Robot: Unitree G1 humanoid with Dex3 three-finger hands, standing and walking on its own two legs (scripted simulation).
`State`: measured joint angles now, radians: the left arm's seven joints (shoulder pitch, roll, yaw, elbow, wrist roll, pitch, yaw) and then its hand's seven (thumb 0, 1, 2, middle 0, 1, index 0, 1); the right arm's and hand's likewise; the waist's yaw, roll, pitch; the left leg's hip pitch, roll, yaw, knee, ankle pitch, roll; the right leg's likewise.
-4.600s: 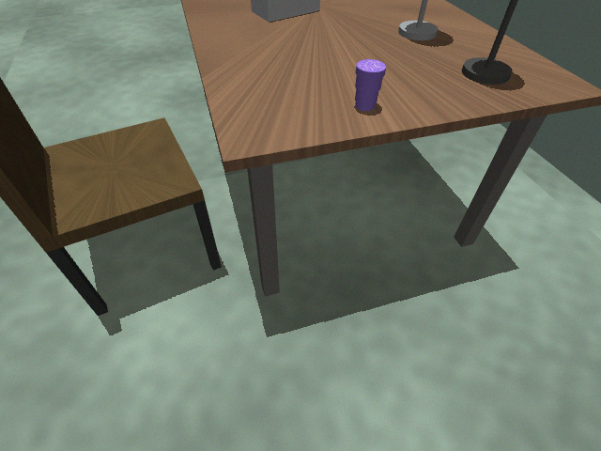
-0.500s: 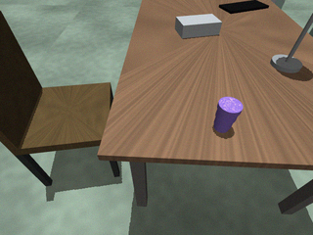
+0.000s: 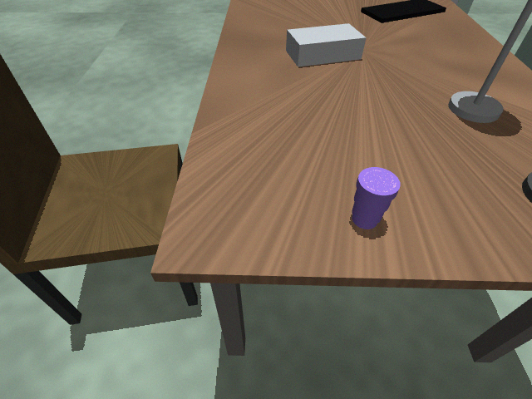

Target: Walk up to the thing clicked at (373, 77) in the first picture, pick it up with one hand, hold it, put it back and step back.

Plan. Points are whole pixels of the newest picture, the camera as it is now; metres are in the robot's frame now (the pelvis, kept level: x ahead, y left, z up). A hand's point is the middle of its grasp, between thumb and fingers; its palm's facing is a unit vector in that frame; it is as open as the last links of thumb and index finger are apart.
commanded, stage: stand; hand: right
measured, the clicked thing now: (371, 201) +0.47 -0.19 +0.02
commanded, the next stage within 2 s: rise first in 1.54 s
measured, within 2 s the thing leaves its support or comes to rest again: neither
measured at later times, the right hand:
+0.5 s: hand out of the picture +0.07 -0.25 -0.16, palm faces -0.01 +0.94 -0.34, open 7.4 cm
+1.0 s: hand out of the picture +0.06 -0.25 -0.16, palm faces +0.00 +0.94 -0.35, open 7.4 cm
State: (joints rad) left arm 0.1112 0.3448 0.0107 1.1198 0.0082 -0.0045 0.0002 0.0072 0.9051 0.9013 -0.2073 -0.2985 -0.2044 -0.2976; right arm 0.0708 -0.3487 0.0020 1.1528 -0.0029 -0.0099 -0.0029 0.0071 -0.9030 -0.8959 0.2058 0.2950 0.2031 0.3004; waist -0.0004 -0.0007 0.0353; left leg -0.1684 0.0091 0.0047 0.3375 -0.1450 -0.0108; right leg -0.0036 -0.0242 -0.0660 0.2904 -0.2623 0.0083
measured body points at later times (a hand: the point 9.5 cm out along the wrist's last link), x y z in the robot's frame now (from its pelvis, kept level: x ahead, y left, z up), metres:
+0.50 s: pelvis +0.00 +0.00 +0.00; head +0.00 +0.00 +0.45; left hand +0.06 +0.30 -0.13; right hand +0.08 -0.30 -0.13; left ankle +0.02 +0.13 -0.75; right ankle -0.07 -0.12 -0.75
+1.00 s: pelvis -0.01 +0.01 +0.00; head +0.00 +0.01 +0.45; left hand +0.06 +0.31 -0.14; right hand +0.06 -0.29 -0.13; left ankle +0.02 +0.13 -0.75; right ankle -0.07 -0.12 -0.75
